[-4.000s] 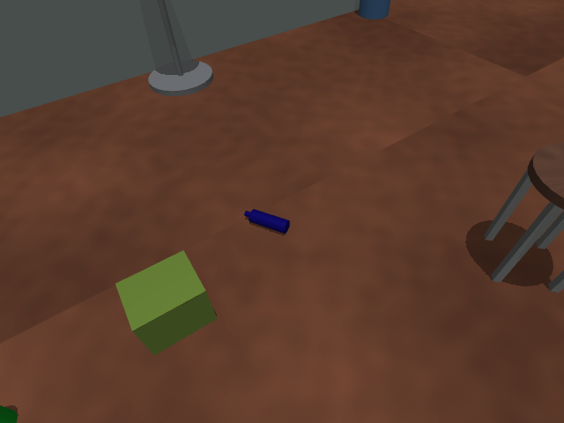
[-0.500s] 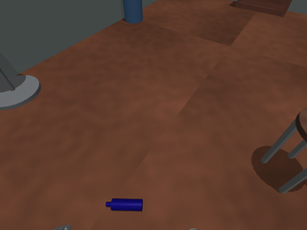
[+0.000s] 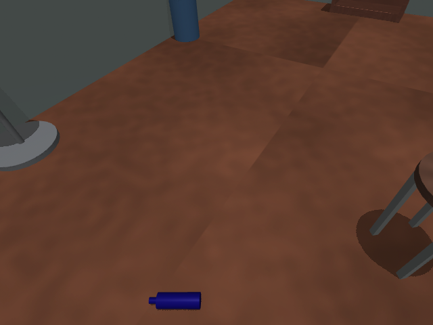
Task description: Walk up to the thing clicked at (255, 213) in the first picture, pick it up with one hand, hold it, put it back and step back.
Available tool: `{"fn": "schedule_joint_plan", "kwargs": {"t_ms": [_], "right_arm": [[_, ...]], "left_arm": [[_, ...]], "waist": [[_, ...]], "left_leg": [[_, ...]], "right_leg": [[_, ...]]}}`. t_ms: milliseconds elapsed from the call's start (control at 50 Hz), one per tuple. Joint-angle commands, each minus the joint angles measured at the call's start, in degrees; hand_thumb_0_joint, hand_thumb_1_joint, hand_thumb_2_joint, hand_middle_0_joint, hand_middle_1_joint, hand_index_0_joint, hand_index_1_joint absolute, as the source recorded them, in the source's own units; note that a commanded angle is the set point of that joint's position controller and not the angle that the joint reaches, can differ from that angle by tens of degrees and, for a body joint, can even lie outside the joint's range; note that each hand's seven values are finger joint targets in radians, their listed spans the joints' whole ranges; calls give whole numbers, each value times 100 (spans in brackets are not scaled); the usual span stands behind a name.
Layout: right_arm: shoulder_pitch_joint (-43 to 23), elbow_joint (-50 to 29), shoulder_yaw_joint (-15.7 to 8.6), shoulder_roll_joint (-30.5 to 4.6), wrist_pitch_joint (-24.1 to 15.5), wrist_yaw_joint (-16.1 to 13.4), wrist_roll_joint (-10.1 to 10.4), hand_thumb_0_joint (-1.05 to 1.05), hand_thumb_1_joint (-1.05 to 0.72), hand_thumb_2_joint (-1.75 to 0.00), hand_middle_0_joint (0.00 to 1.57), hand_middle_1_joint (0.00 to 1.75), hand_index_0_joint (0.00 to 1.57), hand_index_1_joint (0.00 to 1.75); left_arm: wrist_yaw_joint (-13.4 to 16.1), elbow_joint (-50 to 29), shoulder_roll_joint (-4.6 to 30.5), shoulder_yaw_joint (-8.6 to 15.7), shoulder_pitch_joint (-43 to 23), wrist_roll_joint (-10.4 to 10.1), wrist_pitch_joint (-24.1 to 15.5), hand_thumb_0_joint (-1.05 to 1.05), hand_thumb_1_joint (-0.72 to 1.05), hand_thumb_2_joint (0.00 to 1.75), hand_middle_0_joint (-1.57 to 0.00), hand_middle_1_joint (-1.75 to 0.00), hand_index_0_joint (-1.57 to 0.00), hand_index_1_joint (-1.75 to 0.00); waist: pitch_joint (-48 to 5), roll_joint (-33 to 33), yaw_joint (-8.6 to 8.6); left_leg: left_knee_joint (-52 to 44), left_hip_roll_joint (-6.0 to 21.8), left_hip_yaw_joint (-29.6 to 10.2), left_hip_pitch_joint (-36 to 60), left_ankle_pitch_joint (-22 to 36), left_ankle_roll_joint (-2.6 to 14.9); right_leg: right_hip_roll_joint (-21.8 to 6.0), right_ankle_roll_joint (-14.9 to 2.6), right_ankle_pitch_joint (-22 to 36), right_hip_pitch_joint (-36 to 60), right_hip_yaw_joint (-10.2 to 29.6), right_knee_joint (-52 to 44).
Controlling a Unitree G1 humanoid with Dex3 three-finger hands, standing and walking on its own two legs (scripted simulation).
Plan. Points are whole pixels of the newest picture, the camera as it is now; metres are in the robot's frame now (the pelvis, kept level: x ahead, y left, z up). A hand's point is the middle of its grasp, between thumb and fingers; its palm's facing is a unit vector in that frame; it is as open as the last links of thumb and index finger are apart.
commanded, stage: walk up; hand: left
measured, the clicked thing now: (174, 300) +0.37 +0.27 -0.73
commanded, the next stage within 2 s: stand in 1.04 s
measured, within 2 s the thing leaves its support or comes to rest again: neither
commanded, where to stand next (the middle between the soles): +0.03 +0.00 m, yaw +1 degrees
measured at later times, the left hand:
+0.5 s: hand out of the picture +0.11 +0.26 -0.14, palm faces +0.01 -0.94 -0.33, open 7.4 cm
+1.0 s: hand out of the picture +0.10 +0.26 -0.14, palm faces +0.03 -0.95 -0.32, open 7.4 cm
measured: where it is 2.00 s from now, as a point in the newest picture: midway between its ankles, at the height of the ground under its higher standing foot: outside the picture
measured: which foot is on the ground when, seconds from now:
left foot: down 0.00-1.00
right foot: down 0.00-1.00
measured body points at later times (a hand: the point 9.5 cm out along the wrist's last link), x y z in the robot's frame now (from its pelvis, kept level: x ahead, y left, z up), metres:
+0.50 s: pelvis +0.01 +0.00 +0.01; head +0.01 +0.01 +0.46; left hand +0.11 +0.31 -0.12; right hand +0.08 -0.31 -0.11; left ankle +0.01 +0.15 -0.73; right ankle +0.02 -0.13 -0.73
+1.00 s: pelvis +0.02 +0.01 +0.02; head +0.03 +0.01 +0.46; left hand +0.10 +0.31 -0.12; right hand +0.11 -0.29 -0.11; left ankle +0.01 +0.15 -0.73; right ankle +0.02 -0.13 -0.73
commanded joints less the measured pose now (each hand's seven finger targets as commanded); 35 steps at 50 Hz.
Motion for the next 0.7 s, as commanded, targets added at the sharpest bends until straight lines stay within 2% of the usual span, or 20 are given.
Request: {"fn": "schedule_joint_plan", "kwargs": {"t_ms": [0,40,60,80,100,140,160,200,320,440,480,560,680], "right_arm": [[-42,-240,-264,-1186,-157,-86,2,0,-90,-90,20,30,20,30],[-7,-148,-294,-1239,-176,-83,-10,0,-90,-90,20,30,20,30],[-70,-140,-300,-1288,-197,-79,-8,0,-90,-90,20,30,20,30],[-161,-141,-300,-1308,-201,-80,-10,0,-90,-90,20,30,20,30],[-202,-130,-290,-1321,-204,-88,5,0,-90,-90,20,30,20,30],[-307,-120,-289,-1285,-189,-103,6,0,-90,-90,20,30,20,30],[-318,-104,-280,-1239,-176,-107,13,0,-90,-90,20,30,20,30],[-331,-71,-297,-1242,-156,-116,-2,0,-90,-90,20,30,20,30],[-508,-9,-284,-1287,-131,-108,-23,0,-90,-90,20,30,20,30],[-546,61,-268,-1272,-140,-113,-33,0,-90,-90,20,30,20,30],[-589,73,-253,-1266,-133,-110,-31,0,-90,-90,20,30,20,30],[-667,81,-258,-1241,-102,-105,-25,0,-90,-90,20,30,20,30],[-601,118,-239,-1184,-85,-88,-37,0,-90,-90,20,30,20,30]], "left_arm": [[116,-366,1548,338,-403,-16,-159,0,90,90,-20,-30,-20,-30],[122,-401,1371,297,-609,-38,-136,0,90,90,-20,-30,-20,-30],[119,-387,1265,259,-582,-50,-137,0,90,90,-20,-30,-20,-30],[120,-331,1233,263,-585,-64,-134,0,90,90,-20,-30,-20,-30],[127,-307,1236,267,-538,-57,-136,0,90,90,-20,-30,-20,-30],[135,-238,1253,278,-522,-39,-125,0,90,90,-20,-30,-20,-30],[134,-208,1268,280,-577,-51,-114,0,90,90,-20,-30,-20,-30],[136,-188,1261,287,-644,-51,-95,0,90,90,-20,-30,-20,-30],[129,-136,1197,267,-800,-27,-64,0,90,90,-20,-30,-20,-30],[115,-58,1176,259,-857,-27,-59,0,90,90,-20,-30,-20,-30],[107,-18,1158,256,-858,-43,-46,0,90,90,-20,-30,-20,-30],[97,45,1189,254,-848,-25,-46,0,90,90,-20,-30,-20,-30],[111,31,1188,275,-888,-7,-67,0,90,90,-20,-30,-20,-30]], "waist": [[-156,-448,-135],[-221,-359,-153],[-328,-253,-103],[-326,-229,-25],[-459,-223,14],[-577,-242,32],[-515,-279,23],[-566,-246,-14],[-407,-30,-1],[-457,29,-19],[-334,84,8],[-299,-62,-12],[-437,-186,-51]], "left_leg": [[-390,-146,95,-34,226,348],[-709,57,-112,280,912,430],[-870,222,-334,379,1337,479],[-917,320,-453,261,1530,505],[-943,397,-476,275,1697,531],[-877,337,-353,264,1784,507],[-861,233,-267,213,1640,459],[-871,199,-212,200,1419,448],[-1119,295,-362,162,1140,506],[-1269,319,-385,219,1364,474],[-1361,315,-430,187,1238,472],[-1368,243,-371,247,972,450],[-1267,197,-280,434,1176,410]], "right_leg": [[-1116,-803,548,-20,1331,-1291],[-782,-568,730,-98,816,-1073],[-606,-430,1044,-49,623,-926],[-463,-356,1067,103,446,-845],[-450,-337,1212,320,418,-821],[-520,-341,1410,560,435,-864],[-547,-367,1312,541,488,-903],[-570,-417,1171,618,499,-970],[-507,-373,823,535,418,-1073],[-509,-334,1126,702,381,-1093],[-445,-297,956,647,334,-1108],[-498,-308,726,621,431,-1352],[-567,-303,781,656,465,-1527]]}}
